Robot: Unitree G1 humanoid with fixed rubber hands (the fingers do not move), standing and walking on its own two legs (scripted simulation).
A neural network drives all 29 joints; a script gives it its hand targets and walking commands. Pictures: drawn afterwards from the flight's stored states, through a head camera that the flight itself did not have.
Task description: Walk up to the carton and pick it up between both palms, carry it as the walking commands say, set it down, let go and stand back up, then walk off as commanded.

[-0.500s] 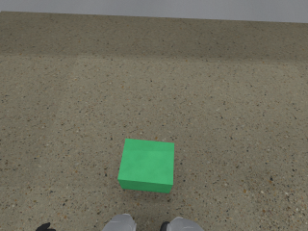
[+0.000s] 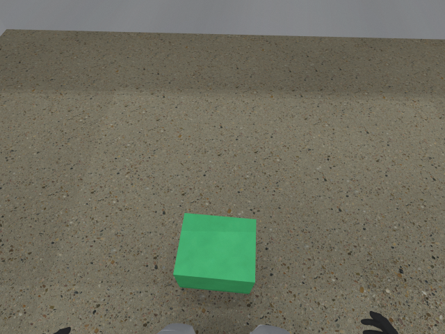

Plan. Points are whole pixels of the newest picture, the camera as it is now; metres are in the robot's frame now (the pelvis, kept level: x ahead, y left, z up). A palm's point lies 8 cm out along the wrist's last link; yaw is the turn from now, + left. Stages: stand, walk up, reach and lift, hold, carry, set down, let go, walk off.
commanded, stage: walk up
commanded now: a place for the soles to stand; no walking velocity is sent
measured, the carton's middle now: (217, 253) +0.44 +0.04 -0.65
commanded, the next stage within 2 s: stand in 0.78 s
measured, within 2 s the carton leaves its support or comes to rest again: neither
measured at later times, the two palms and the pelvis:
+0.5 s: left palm out of the picture +0.05 +0.32 -0.10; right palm out of the picture +0.09 -0.30 -0.10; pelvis -0.01 +0.00 +0.00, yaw +0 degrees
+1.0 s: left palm out of the picture +0.03 +0.32 -0.10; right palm out of the picture +0.09 -0.30 -0.10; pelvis -0.02 +0.00 +0.00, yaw +0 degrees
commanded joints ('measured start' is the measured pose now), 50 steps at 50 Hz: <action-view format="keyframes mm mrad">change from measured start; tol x8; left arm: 1 -44 201 44 -27 10 -43 25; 50 -115 224 34 50 9 -48 15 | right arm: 1 8 -219 -51 -25 3 -19 -7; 50 4 -198 -49 7 -13 6 19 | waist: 1 -10 -14 -322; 50 -17 33 -142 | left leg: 1 80 98 -79 -64 391 54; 7 85 91 -80 -74 335 48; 12 79 82 -106 -145 117 62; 22 34 86 -120 -166 137 67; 33 76 121 -125 -165 353 63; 50 41 97 -115 -232 46 62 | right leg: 1 227 -234 209 -124 385 -54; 7 180 -210 175 -135 309 -40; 15 96 -203 210 -219 -49 -26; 24 96 -196 200 -196 6 -18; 27 166 -200 208 -185 226 -7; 31 147 -205 186 -144 319 -12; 40 101 -241 260 -233 225 -18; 47 42 -195 237 -277 -79 13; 50 48 -189 251 -281 -50 6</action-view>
